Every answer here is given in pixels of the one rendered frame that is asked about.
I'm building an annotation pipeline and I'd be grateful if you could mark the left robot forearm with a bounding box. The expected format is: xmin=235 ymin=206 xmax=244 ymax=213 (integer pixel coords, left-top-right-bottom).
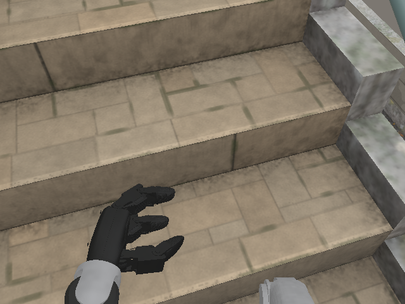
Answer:
xmin=65 ymin=260 xmax=122 ymax=304

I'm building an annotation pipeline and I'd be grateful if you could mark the right robot thigh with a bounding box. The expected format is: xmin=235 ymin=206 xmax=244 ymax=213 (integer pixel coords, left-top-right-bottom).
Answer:
xmin=259 ymin=277 xmax=315 ymax=304

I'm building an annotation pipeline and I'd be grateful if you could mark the left robot hand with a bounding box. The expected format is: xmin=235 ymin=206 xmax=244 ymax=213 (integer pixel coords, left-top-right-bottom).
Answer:
xmin=87 ymin=184 xmax=184 ymax=275

